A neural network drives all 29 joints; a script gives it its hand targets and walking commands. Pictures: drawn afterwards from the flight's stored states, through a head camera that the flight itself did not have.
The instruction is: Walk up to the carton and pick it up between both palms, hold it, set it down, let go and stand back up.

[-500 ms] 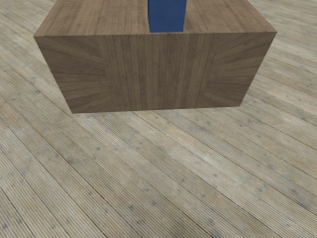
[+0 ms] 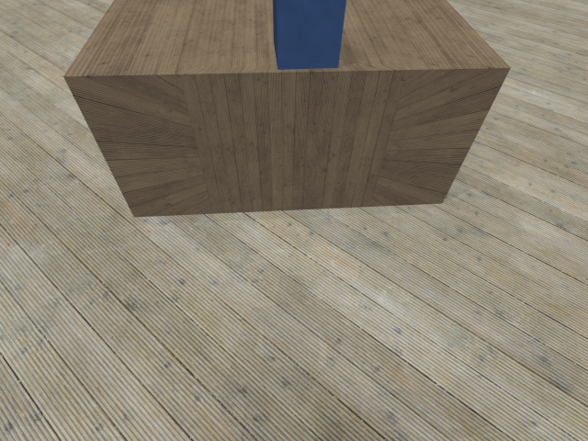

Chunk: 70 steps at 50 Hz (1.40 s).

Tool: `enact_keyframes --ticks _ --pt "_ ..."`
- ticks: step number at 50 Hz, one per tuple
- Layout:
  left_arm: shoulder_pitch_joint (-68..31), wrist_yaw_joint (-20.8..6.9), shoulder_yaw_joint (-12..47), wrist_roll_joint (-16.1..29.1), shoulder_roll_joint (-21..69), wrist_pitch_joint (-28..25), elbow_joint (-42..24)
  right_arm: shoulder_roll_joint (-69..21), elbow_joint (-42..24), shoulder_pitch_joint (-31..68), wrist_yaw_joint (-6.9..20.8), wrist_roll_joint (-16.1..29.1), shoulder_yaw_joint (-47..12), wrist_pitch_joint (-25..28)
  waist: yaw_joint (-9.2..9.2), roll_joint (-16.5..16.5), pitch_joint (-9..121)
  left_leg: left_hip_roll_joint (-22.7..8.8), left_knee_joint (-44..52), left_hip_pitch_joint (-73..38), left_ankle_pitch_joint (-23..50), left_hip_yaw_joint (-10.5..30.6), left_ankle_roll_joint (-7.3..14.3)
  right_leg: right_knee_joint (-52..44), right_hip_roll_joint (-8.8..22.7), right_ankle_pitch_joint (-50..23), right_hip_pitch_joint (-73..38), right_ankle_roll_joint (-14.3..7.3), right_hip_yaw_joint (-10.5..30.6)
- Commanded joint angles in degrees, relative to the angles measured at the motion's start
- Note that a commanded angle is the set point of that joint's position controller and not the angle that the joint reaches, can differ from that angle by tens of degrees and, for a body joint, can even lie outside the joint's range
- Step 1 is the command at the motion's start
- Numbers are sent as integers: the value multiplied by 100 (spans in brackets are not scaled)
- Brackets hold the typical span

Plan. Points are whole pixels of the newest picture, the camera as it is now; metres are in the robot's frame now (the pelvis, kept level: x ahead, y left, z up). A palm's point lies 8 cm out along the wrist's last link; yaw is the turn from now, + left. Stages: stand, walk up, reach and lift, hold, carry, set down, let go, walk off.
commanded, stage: walk up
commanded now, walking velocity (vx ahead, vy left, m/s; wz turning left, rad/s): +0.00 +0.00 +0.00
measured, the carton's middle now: (306, 14) +1.30 -0.03 +0.03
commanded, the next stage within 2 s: none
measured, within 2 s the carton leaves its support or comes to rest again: neither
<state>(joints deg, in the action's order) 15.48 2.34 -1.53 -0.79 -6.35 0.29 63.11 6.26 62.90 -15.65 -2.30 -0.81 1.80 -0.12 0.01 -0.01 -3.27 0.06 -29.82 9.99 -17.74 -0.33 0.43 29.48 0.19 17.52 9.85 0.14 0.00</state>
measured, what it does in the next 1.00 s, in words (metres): walks ahead: right foot, then left foot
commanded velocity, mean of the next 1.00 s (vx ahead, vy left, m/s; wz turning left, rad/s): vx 0.00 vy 0.00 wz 0.00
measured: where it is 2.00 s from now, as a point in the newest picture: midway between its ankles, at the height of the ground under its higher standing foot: (294, 309)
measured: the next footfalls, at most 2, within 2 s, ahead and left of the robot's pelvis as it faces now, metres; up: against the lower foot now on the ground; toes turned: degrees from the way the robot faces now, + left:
right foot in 0.40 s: +0.12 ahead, -0.13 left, +0.00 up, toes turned -7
left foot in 0.90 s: +0.44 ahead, +0.06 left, +0.00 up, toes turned +7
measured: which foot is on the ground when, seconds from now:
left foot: down 0.00-0.42, up 0.44-0.88, down 0.90-1.00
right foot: down 0.00-0.20, up 0.22-0.38, down 0.40-0.94, up 0.96-1.00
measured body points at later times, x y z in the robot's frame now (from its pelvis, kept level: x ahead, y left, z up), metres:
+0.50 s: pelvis +0.07 -0.05 -0.02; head +0.05 -0.07 +0.43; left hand +0.12 +0.19 -0.13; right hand +0.05 -0.28 -0.18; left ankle +0.00 +0.09 -0.68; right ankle +0.08 -0.13 -0.74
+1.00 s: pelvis +0.30 -0.02 -0.04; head +0.34 -0.01 +0.41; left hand +0.28 +0.20 -0.18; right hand +0.47 -0.21 -0.14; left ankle +0.40 +0.06 -0.74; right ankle +0.12 -0.13 -0.65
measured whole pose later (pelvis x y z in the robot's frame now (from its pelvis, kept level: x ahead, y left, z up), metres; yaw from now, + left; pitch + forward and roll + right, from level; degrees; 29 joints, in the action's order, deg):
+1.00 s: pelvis +0.30 -0.02 -0.04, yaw +0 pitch +0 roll +0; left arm 27.5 -0.2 -2.8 -1.5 -8.2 -1.7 44.6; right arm 4.0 36.8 -9.6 -0.2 -3.6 1.2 3.7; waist -1.5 -1.4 -4.8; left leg -0.6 -43.8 31.0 -13.7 -8.7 5.8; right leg 68.2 -0.5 30.8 13.9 -2.3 -0.6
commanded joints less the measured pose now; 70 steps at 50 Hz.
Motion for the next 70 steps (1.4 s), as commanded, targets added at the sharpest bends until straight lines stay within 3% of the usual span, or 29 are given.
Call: enact_keyframes --ticks 1,6,7,9,10,12,16,19,20,21,22,23,26,28,34,40,42,44,45,46,47,48,49,52,59,65,68,69,70 --pt "327 45 -75 -2 -462 -79 -24 475 -31 -336 -48 -3 67 87 -2 23 -138 -409 702 90 1369 417 189 -612 372 -1318 58 -211 359" --pt "371 61 -51 -5 -393 -63 155 405 146 -388 -61 -5 42 77 0 5 -219 -411 776 64 1333 413 177 -683 376 -1284 20 -189 346" --pt "657 -124 -221 -43 -660 -144 -624 731 -655 -751 113 -56 267 164 28 88 718 -283 600 -245 -2131 588 427 -253 125 1992 40 -403 372" --pt "98 -223 -227 -107 -607 -175 -969 888 -742 -1026 152 -73 397 195 311 441 -388 -884 1304 -271 -3182 1669 858 356 -11 2338 1739 -375 276" --pt "-214 -268 -144 -117 -365 -186 -1268 937 -762 -1282 137 -56 434 206 454 882 -656 -1516 1965 -578 -3495 2399 1178 1102 -193 1617 2438 -193 -329" --pt "-370 -331 -158 -278 -430 -229 -1660 996 -861 -1420 57 -187 490 236 561 938 -1036 -2284 2454 -675 -3097 3124 1546 2010 236 1512 3251 -144 -28" --pt "330 -418 -224 -142 -382 -352 -1992 1029 -1304 -658 126 -244 473 310 39 914 -718 -1830 2152 165 -2165 1950 1153 1394 456 980 1944 -221 -4" --pt "2375 -360 -432 -98 -374 -412 -1693 1002 -1597 233 282 -195 385 216 -1005 -68 -147 -642 401 2416 -2350 459 640 383 -82 -313 -1585 -308 -582" --pt "2945 -268 -586 -170 -691 -417 -1582 561 -1653 92 365 -236 207 184 -1147 -1397 -3 8 -1596 2927 -2198 -212 404 -183 372 743 -1918 -312 315" --pt "3100 -154 -569 -269 -953 -465 -1775 201 -1942 -71 451 -309 95 190 -966 -1994 -82 556 -3567 3515 -1948 -134 199 -1832 1918 3562 -1320 -445 3507" --pt "2343 -36 -538 -201 -1019 -394 -2009 665 -2190 -166 444 -305 274 130 -544 -1240 -554 255 -4063 3517 -2049 429 295 -2600 2481 4656 -444 -916 4670" --pt "1740 26 -481 -119 -1000 -401 -2324 812 -2230 -162 450 -297 239 114 -280 -962 -931 -49 -4403 3741 -1393 566 265 -2548 2453 4320 -146 -997 4463" --pt "1234 21 -362 -174 -688 -572 -2605 796 -2004 -375 460 -213 174 115 -124 -651 -1007 -497 -4051 3355 -259 477 81 -2145 1858 1995 214 -789 2315" --pt "1382 -22 -325 -214 -564 -672 -2522 675 -2030 -461 506 -198 113 121 -103 -510 -813 -528 -3982 2994 185 306 -51 -2129 1583 855 367 -788 1666" --pt "1647 -50 -345 -155 -552 -796 -2367 496 -2595 516 502 -168 -56 115 -154 -178 -783 -627 -2742 3580 936 -130 -205 -2098 1327 -772 -133 -981 798" --pt "1636 -120 -414 -99 -778 -750 -2344 282 -3000 1134 466 -200 -125 289 -296 -393 -542 -442 -838 2311 1314 -644 254 -1856 1296 -1407 -204 -978 307" --pt "1606 -125 -433 -109 -833 -704 -2326 366 -2961 757 403 -259 -11 337 -164 -258 -427 -342 -508 1794 1071 -614 450 -1480 1440 -1515 -419 -992 390" --pt "1574 -181 -406 -116 -842 -638 -2284 622 -2756 -356 283 -313 197 415 335 276 173 -48 -22 343 787 -740 686 385 1012 -1995 -314 -925 -32" --pt "1803 -236 -310 -92 -691 -616 -2232 878 -2636 -1132 222 -395 329 442 572 638 1011 -487 -301 -1029 523 -242 908 1824 661 -1243 304 -783 -303" --pt "2181 -259 -208 -26 -500 -533 -2404 1283 -2699 -1563 181 -522 499 509 600 1359 1822 -2139 -121 -2300 -354 2279 1563 3924 1 600 1727 -474 -584" --pt "1951 -239 -292 44 -857 -421 -2683 1481 -2848 -1487 97 -260 614 541 768 1368 1982 -2807 1152 -2543 -657 4462 2320 5180 -631 1950 2773 -259 -194" --pt "1338 -218 -307 -121 -931 -380 -2778 1214 -3001 -1101 4 -172 557 495 766 600 2019 -2696 1468 -2236 -1032 4432 2040 5596 -199 1274 2974 -254 385" --pt "1086 -241 -265 -47 -849 -362 -2904 1084 -3124 -707 -72 -164 462 487 704 366 1676 -2583 1331 -1888 -424 3408 1780 5856 -54 1071 3114 -194 407" --pt "941 -290 -217 -79 -660 -296 -2837 688 -3013 -315 -73 -174 303 651 251 268 965 -2217 1248 -266 476 1828 1463 5357 335 741 2758 -47 399" --pt "104 -400 -85 -202 -334 -242 -2854 708 -2521 -308 45 -157 306 853 42 173 -1 -1941 1784 727 377 837 1543 3595 802 -17 3050 203 211" --pt "-429 -420 -18 -143 -209 -399 -3068 1064 -2408 -486 238 -94 409 643 207 498 125 -1449 1266 875 329 51 1212 1486 515 -309 1596 -184 -602" --pt "570 -263 -222 -218 -450 -526 -3044 961 -2400 -561 333 -80 308 471 -296 -229 370 -1152 -258 1264 366 -171 980 581 190 -340 -40 -428 -774" --pt "1208 -190 -378 -297 -746 -573 -2945 667 -2358 -773 384 -59 168 429 -517 -958 796 -616 -1820 1628 234 -592 717 375 478 -105 -911 -550 -206" --pt "1549 -100 -528 -414 -1322 -635 -3071 497 -2591 -849 457 -103 44 380 -646 -1972 1068 120 -3942 2833 -1598 -960 264 -555 2358 1040 -1435 -1160 2642"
